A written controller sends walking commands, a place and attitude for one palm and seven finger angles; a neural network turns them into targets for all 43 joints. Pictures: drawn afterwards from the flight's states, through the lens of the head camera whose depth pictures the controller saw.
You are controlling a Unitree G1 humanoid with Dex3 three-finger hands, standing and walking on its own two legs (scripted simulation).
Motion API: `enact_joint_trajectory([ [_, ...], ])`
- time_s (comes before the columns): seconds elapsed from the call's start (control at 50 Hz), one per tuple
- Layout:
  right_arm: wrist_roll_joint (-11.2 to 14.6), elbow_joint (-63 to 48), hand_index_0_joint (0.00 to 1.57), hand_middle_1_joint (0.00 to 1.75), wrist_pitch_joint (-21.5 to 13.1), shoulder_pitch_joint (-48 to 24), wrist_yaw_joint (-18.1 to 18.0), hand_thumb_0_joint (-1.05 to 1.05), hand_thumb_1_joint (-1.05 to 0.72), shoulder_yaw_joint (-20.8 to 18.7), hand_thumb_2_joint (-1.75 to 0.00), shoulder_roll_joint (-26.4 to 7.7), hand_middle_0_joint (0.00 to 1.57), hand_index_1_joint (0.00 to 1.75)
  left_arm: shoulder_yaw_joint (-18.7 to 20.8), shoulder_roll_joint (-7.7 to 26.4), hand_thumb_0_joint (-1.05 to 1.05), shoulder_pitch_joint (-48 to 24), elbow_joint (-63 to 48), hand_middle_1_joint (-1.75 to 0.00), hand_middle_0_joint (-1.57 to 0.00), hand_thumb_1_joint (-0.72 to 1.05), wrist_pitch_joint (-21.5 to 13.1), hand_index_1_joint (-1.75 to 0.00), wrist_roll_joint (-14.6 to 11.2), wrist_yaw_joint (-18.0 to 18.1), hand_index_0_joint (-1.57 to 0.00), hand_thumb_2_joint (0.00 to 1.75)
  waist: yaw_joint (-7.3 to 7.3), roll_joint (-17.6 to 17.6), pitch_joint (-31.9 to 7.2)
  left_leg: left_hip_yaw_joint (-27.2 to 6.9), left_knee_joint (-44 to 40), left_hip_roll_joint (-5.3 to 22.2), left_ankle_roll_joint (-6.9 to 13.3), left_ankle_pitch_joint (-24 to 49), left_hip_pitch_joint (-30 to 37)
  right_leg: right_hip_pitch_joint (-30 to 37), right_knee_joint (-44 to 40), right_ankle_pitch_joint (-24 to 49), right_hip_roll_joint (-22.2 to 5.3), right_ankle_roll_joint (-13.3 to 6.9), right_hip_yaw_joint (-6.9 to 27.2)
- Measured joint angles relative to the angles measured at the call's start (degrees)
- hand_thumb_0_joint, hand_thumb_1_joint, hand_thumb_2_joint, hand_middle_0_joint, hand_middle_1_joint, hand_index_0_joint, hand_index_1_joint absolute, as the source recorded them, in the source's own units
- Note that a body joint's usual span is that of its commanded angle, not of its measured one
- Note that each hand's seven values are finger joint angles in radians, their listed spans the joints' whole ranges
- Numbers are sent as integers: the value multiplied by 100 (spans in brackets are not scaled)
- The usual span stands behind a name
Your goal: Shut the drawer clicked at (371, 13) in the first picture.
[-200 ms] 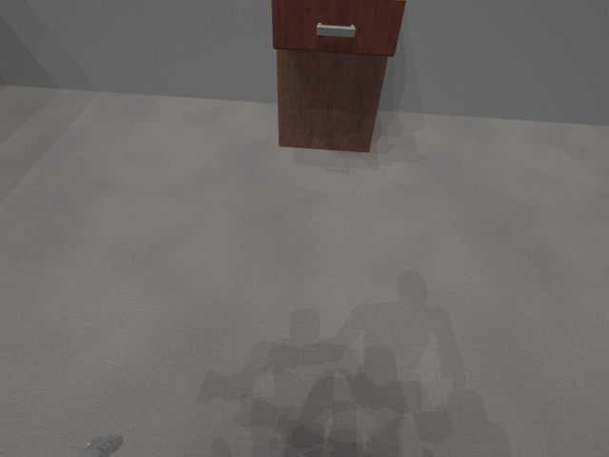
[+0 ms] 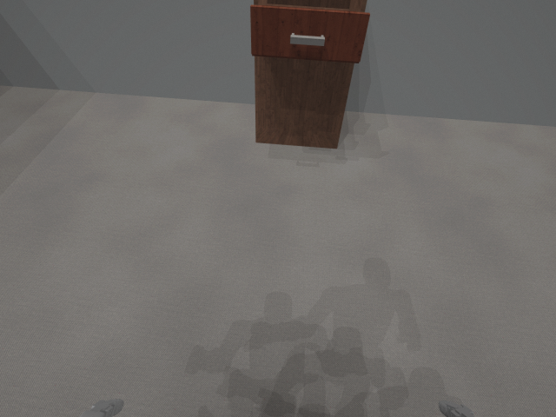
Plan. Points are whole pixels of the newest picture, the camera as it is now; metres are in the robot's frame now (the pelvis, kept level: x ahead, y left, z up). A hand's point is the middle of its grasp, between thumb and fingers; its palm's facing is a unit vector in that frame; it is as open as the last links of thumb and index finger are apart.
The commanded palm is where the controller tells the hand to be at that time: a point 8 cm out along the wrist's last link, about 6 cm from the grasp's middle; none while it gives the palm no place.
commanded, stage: stand and wait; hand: left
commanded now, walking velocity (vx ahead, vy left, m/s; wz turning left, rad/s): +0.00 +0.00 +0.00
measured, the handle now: (307, 38) +1.44 -0.03 -0.02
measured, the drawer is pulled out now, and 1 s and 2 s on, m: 0.29 0.29 0.29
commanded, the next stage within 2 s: look at it before walking up in 0.94 s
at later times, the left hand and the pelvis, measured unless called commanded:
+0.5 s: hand out of the picture +0.05 +0.24 -0.15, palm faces -0.02 -0.94 -0.34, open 7.4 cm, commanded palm none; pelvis -0.02 -0.01 +0.01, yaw +0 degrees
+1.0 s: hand out of the picture +0.05 +0.22 -0.15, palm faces -0.04 -0.95 -0.33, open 7.4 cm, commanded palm none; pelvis -0.03 -0.02 +0.01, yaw +0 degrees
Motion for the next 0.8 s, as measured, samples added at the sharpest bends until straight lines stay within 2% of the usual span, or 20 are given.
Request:
enact_joint_trajectory([
  [0.38, 33, 499, 20, 30, 46, 212, -13, 1, -90, -30, -90, -140, 20, 30, 51, 55, 1, 161, 409, -30, -20, 90, 17, -30, -1, -20, -21, 89, -6, 26, 177, -41, -368, 77, -90, 310, 131, 120, -335, 288, 74, -80, -44],
  [0.8, 42, 746, 20, 30, 27, 240, 21, 1, -90, -5, -90, -104, 20, 30, 25, -2, 1, 54, 570, -30, -20, 90, -58, -30, 2, -35, -21, 89, -39, 70, 124, -37, -597, 169, -182, 535, 161, 117, -520, 501, 165, -164, -41],
])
